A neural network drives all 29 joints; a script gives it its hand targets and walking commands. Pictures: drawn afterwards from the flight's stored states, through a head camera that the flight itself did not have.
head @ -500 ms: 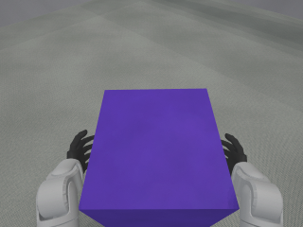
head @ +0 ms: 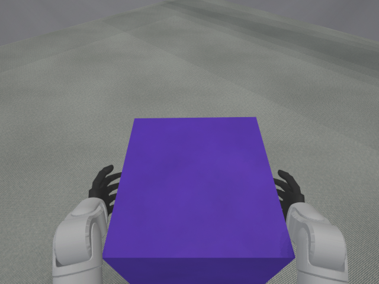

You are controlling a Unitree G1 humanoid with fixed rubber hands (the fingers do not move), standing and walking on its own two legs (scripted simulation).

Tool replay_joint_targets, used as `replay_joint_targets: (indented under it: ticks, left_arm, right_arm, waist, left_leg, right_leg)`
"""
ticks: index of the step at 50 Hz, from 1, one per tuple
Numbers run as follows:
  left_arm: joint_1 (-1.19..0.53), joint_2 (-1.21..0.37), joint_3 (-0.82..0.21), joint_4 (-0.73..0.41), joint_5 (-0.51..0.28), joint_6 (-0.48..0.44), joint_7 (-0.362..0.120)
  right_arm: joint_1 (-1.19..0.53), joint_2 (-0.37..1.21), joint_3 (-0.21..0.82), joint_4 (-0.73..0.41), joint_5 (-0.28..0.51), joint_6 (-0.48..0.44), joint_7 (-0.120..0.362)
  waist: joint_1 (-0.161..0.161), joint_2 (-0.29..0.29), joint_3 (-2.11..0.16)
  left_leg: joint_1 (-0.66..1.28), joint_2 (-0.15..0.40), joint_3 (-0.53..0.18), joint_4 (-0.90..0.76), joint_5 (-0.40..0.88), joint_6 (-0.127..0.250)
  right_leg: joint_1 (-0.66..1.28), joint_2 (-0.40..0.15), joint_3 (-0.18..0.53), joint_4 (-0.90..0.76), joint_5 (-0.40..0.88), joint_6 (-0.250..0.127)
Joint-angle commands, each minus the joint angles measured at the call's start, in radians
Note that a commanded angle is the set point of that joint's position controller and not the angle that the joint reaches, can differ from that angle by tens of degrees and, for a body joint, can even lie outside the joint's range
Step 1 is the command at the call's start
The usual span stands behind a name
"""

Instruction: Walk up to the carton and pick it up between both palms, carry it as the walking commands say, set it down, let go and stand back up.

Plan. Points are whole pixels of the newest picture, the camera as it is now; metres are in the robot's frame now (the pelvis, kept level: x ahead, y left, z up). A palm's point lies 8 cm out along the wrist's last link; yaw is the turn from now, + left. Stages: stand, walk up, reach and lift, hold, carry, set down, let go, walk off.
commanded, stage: carry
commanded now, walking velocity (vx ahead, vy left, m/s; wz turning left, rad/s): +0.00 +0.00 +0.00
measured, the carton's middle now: (195, 204) +0.30 -0.01 -0.01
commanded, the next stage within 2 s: hold in 1.86 s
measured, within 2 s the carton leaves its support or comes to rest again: neither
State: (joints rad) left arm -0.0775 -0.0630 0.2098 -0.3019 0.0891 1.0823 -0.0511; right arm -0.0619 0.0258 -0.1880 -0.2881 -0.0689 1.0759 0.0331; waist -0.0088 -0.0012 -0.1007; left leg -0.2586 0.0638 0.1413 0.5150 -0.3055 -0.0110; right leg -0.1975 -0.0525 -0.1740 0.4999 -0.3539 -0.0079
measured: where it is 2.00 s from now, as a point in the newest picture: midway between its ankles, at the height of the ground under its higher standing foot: outside the picture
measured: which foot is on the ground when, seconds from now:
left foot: down 0.00-1.00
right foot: down 0.00-1.00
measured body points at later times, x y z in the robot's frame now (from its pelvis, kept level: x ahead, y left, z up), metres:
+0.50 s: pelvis -0.04 +0.00 +0.00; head -0.06 -0.01 +0.45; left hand +0.23 +0.18 +0.06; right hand +0.23 -0.19 +0.06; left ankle -0.03 +0.12 -0.74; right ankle -0.06 -0.10 -0.74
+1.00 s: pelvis -0.06 -0.02 +0.00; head -0.07 -0.02 +0.45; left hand +0.22 +0.17 +0.06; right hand +0.22 -0.21 +0.05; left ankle -0.03 +0.12 -0.74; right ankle -0.06 -0.10 -0.74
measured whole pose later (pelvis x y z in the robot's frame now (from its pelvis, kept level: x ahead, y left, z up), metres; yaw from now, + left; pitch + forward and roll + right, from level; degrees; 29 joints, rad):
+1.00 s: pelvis -0.06 -0.02 +0.00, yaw +1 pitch +1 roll +0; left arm -0.12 -0.07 0.22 -0.13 0.13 0.93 -0.07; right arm -0.10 0.02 -0.19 -0.13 -0.11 0.94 0.05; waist -0.01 0.01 -0.08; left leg -0.30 0.08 0.11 0.49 -0.20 -0.03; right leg -0.25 -0.03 -0.20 0.50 -0.28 -0.05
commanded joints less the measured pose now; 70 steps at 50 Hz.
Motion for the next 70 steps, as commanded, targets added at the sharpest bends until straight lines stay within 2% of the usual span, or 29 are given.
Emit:
replay_joint_targets:
  ticks: [1,13,20,70]
  left_arm:
    - [-0.419,-0.684,-0.682,-0.058,-0.266,-0.035,-0.149]
    - [-0.427,-0.668,-0.653,0.010,-0.239,-0.093,-0.146]
    - [-0.439,-0.667,-0.634,0.042,-0.221,-0.120,-0.144]
    - [-0.448,-0.664,-0.584,0.097,-0.178,-0.169,-0.145]
  right_arm:
    - [-0.413,0.675,0.677,-0.078,0.262,-0.024,0.169]
    - [-0.414,0.648,0.645,-0.023,0.227,-0.081,0.165]
    - [-0.430,0.646,0.628,0.004,0.212,-0.107,0.167]
    - [-0.456,0.651,0.585,0.061,0.176,-0.161,0.167]
  waist:
    - [0.003,0.004,-0.162]
    - [0.005,0.002,-0.142]
    - [0.005,0.002,-0.141]
    - [0.002,-0.008,-0.159]
  left_leg:
    - [0.098,0.081,-0.081,-0.041,0.411,0.017]
    - [0.081,0.085,-0.095,-0.073,0.308,0.017]
    - [0.071,0.085,-0.100,-0.081,0.273,0.014]
    - [0.043,0.082,-0.100,-0.058,0.245,-0.003]
  right_leg:
    - [0.028,-0.096,0.081,-0.066,0.376,-0.009]
    - [-0.017,-0.101,0.087,-0.096,0.225,-0.009]
    - [-0.030,-0.103,0.092,-0.107,0.184,-0.010]
    - [-0.023,-0.108,0.104,-0.112,0.242,-0.012]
